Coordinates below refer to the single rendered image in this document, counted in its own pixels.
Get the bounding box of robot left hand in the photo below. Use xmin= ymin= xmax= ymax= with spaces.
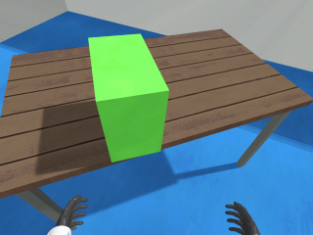
xmin=55 ymin=194 xmax=88 ymax=228

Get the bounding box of robot left forearm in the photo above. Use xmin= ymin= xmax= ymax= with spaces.
xmin=47 ymin=225 xmax=71 ymax=235

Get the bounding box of carton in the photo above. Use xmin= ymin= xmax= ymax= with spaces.
xmin=88 ymin=33 xmax=169 ymax=163

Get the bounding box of robot right hand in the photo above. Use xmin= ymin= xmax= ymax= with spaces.
xmin=225 ymin=202 xmax=261 ymax=235

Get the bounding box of table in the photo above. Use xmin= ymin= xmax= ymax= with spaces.
xmin=0 ymin=28 xmax=313 ymax=231

